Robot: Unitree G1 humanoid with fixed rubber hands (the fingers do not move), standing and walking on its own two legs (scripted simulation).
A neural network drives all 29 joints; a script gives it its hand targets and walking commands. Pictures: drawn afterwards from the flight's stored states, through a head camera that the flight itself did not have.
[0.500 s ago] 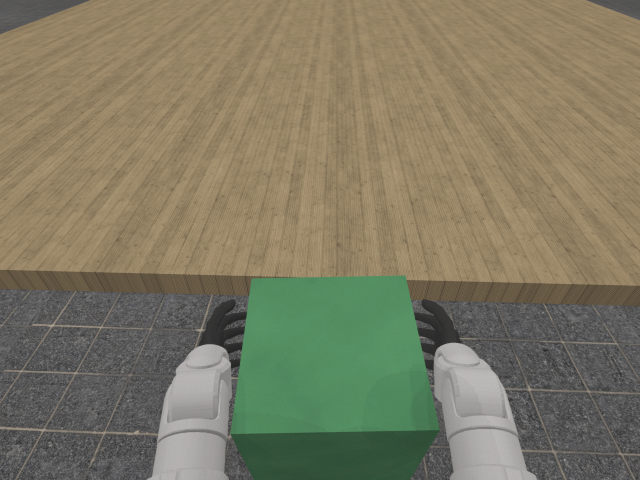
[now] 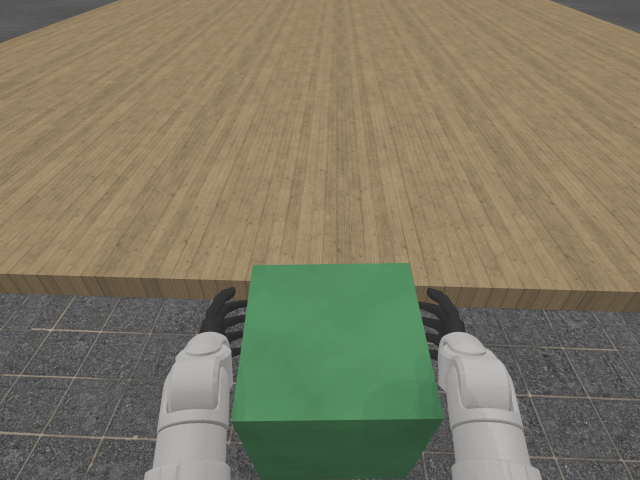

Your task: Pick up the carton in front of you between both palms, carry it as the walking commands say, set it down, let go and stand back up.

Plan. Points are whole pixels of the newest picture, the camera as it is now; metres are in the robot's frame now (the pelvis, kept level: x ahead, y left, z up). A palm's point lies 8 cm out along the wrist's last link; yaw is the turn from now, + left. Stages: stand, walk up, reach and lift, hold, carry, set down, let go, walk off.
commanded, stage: carry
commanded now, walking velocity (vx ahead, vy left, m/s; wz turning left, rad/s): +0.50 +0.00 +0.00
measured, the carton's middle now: (332, 376) +0.29 +0.00 -0.01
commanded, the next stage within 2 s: none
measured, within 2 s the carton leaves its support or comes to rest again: neither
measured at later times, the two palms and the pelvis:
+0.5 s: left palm (211, 254) +0.44 +0.17 +0.09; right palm (408, 247) +0.44 -0.12 +0.09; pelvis +0.20 +0.02 -0.01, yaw -1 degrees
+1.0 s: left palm (258, 146) +0.77 +0.14 +0.10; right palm (397, 147) +0.77 -0.16 +0.10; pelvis +0.51 -0.01 -0.03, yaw -1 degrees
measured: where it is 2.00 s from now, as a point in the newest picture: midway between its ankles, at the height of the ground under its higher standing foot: (326, 371)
